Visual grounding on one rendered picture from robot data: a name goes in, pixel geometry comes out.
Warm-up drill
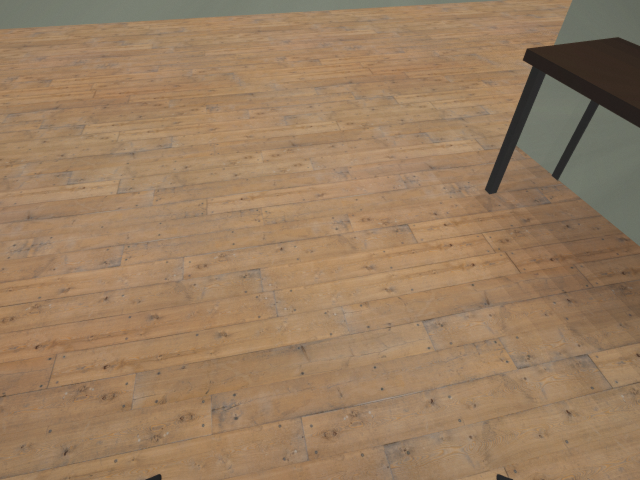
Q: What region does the table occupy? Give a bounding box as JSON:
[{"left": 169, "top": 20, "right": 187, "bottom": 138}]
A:
[{"left": 485, "top": 37, "right": 640, "bottom": 194}]

